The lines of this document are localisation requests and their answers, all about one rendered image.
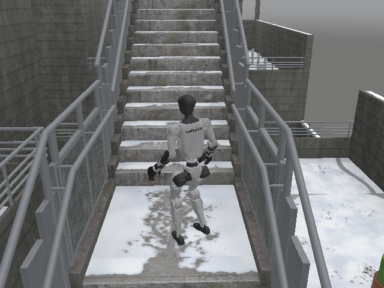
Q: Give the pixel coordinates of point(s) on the left robot hand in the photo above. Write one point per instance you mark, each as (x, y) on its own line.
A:
(152, 173)

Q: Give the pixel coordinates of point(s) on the robot left upper arm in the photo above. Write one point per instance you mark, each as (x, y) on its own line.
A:
(172, 132)

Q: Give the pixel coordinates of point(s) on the robot right forearm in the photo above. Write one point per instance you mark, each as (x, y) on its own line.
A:
(209, 151)

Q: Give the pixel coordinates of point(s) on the humanoid robot torso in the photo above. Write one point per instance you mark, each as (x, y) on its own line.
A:
(190, 142)

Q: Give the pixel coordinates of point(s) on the robot right upper arm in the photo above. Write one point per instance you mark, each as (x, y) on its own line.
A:
(209, 132)

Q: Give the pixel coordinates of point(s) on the robot left forearm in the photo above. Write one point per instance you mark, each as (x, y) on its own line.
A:
(162, 162)

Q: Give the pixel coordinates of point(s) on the left robot shin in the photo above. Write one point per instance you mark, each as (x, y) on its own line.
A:
(177, 218)

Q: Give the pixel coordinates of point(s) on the right robot hand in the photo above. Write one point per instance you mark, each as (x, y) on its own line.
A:
(203, 157)

